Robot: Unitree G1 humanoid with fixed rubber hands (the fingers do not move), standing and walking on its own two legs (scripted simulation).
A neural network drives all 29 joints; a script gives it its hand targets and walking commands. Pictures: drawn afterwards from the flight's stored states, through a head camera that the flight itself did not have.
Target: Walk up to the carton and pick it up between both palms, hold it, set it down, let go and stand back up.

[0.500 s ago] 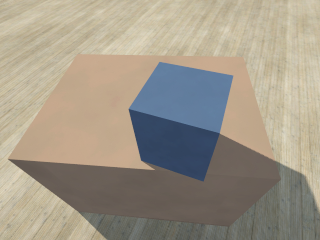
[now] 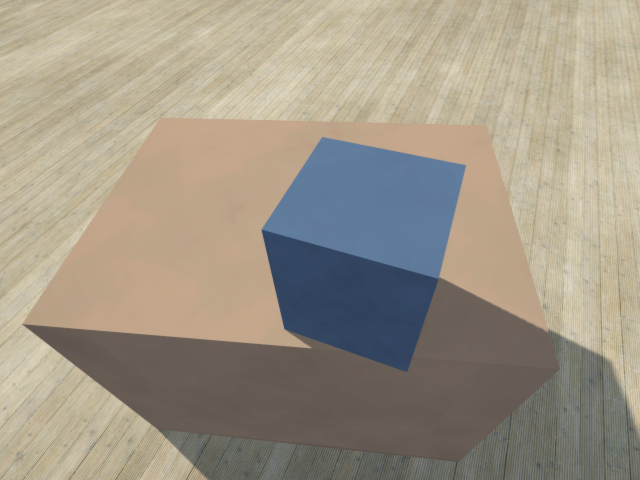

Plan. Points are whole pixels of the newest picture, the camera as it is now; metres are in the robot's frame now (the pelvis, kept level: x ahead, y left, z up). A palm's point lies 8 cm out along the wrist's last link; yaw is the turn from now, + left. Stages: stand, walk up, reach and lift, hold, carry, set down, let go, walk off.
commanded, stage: stand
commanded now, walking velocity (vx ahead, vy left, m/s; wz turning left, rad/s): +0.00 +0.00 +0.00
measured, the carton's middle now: (365, 256) +0.43 -0.03 +0.01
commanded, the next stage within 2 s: walk up in 0.42 s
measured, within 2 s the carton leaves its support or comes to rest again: neither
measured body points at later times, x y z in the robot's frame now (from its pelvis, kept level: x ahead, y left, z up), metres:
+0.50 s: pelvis +0.00 +0.00 +0.00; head +0.02 -0.01 +0.45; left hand +0.07 +0.28 -0.14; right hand +0.08 -0.28 -0.14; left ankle +0.01 +0.13 -0.74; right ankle +0.00 -0.11 -0.74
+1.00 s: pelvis +0.03 +0.04 -0.02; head +0.07 +0.04 +0.43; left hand +0.09 +0.36 -0.14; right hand +0.08 -0.27 -0.15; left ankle +0.03 +0.14 -0.74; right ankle +0.03 -0.08 -0.71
